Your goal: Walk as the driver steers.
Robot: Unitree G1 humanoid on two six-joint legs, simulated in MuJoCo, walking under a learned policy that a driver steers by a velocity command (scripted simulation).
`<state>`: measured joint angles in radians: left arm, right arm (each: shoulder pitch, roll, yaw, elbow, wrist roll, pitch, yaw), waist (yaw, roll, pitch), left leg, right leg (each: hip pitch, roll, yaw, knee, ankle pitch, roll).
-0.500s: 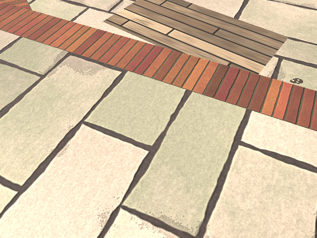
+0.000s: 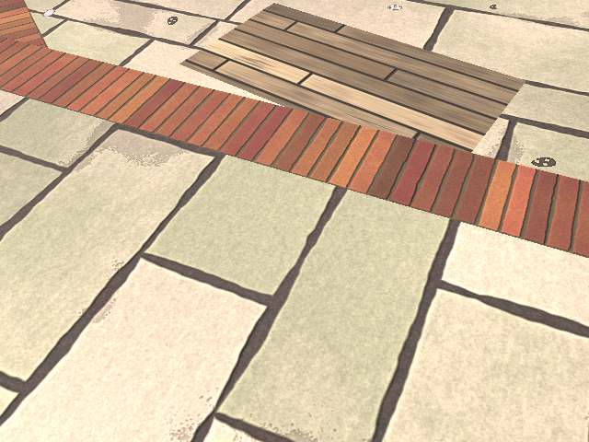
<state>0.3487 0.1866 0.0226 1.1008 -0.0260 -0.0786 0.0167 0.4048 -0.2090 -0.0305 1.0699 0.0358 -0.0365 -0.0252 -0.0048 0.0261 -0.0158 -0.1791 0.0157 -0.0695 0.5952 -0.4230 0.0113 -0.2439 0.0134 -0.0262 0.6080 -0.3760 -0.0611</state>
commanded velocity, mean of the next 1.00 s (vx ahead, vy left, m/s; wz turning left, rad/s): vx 0.46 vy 0.00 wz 0.00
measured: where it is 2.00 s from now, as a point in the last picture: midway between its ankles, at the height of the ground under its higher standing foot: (331, 258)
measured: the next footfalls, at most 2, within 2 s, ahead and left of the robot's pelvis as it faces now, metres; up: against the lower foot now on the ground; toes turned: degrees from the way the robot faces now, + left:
left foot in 0.42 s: +0.38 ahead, +0.13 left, +0.00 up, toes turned +2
right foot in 0.98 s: +0.70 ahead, -0.10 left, +0.00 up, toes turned -2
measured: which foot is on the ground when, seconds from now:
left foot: down 0.00-0.00, up 0.02-0.40, down 0.42-1.00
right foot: down 0.00-0.44, up 0.46-0.96, down 0.98-1.00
